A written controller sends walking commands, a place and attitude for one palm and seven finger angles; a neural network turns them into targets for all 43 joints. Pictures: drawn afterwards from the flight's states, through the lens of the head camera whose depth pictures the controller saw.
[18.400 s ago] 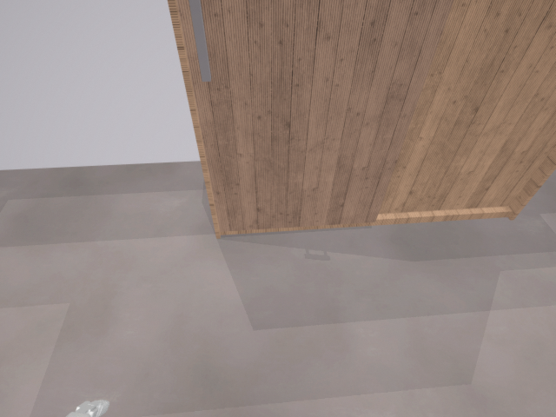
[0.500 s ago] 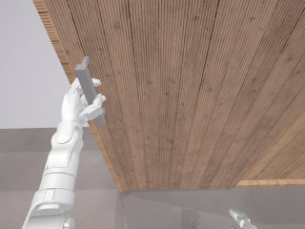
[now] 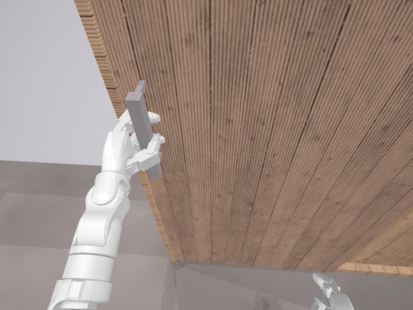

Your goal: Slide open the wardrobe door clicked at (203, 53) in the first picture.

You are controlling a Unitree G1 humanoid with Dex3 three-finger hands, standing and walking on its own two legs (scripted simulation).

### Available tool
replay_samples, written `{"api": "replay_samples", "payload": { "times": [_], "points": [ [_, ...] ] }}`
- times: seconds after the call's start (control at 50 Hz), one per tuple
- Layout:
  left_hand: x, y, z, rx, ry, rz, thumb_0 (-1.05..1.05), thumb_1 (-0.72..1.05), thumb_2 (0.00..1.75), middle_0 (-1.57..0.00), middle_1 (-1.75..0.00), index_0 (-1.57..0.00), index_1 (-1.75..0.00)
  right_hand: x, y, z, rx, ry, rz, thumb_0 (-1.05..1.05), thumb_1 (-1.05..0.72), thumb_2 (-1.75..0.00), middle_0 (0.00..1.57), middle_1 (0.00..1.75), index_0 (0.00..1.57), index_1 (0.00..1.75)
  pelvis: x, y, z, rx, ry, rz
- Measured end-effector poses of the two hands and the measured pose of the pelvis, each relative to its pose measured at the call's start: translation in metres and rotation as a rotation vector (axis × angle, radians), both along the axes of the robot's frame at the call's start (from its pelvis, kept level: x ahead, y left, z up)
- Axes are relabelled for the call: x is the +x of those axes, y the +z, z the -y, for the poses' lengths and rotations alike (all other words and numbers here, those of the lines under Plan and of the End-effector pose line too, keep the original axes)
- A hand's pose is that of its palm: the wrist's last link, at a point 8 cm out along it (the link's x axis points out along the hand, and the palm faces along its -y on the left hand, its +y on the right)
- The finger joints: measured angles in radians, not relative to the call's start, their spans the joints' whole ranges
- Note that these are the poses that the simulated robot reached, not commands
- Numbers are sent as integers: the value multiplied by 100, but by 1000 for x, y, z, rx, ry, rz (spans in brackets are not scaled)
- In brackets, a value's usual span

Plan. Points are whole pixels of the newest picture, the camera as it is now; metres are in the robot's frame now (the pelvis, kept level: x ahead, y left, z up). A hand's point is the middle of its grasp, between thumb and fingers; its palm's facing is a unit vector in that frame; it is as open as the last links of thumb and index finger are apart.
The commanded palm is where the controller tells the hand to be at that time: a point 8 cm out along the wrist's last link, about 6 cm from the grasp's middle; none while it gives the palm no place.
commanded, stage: tug the door sideways, standing still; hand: left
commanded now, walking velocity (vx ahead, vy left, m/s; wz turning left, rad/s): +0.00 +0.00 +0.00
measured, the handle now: (149, 133) +0.41 +0.16 +0.13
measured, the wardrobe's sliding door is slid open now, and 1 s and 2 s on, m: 0.00 0.00 0.13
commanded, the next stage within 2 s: step sideways, sliding the door along in 0.24 s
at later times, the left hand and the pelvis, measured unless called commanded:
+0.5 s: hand (154, 153) +0.36 +0.14 +0.13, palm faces +0.08 -0.99 -0.12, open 6.1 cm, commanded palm +0.34 +0.16 +0.14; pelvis -0.03 +0.00 -0.01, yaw +1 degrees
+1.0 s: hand (164, 150) +0.37 +0.12 +0.13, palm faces +0.30 -0.95 -0.04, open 6.3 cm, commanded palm +0.33 +0.09 +0.14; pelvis -0.01 -0.09 -0.01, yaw +5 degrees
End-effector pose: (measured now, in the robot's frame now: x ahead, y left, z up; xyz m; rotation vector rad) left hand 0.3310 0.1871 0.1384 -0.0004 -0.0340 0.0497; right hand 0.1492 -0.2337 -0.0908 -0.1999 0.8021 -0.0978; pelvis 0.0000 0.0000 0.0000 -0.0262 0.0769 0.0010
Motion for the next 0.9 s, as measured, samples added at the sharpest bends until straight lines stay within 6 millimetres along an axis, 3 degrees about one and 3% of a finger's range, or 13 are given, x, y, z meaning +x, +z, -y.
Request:
{"api": "replay_samples", "payload": {
  "times": [0.18, 0.36, 0.48, 0.62, 0.72, 0.84, 0.9],
  "points": [
    [-1, 1, 3, 6, 26, -10, 1, 71, 84, -32, -139, -30, -138, 8, -5, -31, 33, 84, 2, 2, -91, -89, 20, 30, 20, 30, -10, -3, -7, 0, 37, 1],
    [-2, 1, 5, 16, 35, -13, 1, 74, 83, -29, -140, -26, -140, -16, -13, -48, 54, 125, -45, 1, -91, -89, 21, 30, 20, 30, -24, -4, -11, 2, 68, 3],
    [2, -2, -1, 120, 15, 63, -4, 68, 81, -36, -140, -28, -140, -36, -21, -35, 14, 38, -86, 1, -90, -89, 21, 30, 20, 30, -33, -9, -5, 21, 17, 37],
    [1, -3, 5, 119, 110, 72, -4, 68, 84, -42, -140, -29, -140, -50, -37, -5, 16, 17, -188, 1, -90, -89, 21, 30, 20, 30, -27, -9, 20, 11, 30, 94],
    [0, -4, 13, 119, 188, 84, -3, 72, 85, -44, -140, -23, -140, -32, -51, 22, 13, 50, -210, 2, -90, -89, 21, 30, 20, 30, -21, -19, 46, 4, 83, 117],
    [-1, -5, 18, 92, 234, 86, -2, 73, 86, -39, -140, -19, -140, 10, -29, 43, -40, 106, -141, 2, -91, -89, 20, 30, 20, 30, -21, -9, 63, 37, 109, 100],
    [0, -7, 19, 77, 232, 123, -2, 74, 86, -38, -140, -19, -140, 36, -23, 46, -51, 132, -66, 2, -91, -89, 20, 30, 20, 30, -18, -17, 67, 31, 103, 89]
  ]
}}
